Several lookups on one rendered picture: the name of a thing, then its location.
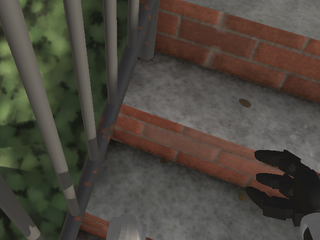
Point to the robot right hand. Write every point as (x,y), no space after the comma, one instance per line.
(303,190)

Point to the right robot forearm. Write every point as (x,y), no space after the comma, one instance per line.
(310,226)

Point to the left robot thigh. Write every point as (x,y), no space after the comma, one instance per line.
(126,227)

